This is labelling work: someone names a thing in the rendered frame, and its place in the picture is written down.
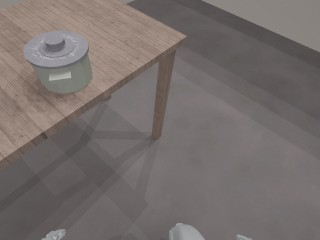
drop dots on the knob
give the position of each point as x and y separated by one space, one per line
54 41

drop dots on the table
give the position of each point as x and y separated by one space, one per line
123 43

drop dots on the right robot thigh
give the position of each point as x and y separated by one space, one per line
184 232

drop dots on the robot left hand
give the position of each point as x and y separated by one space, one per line
55 235

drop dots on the pot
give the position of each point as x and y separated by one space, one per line
66 80

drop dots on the lid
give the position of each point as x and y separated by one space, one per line
39 55

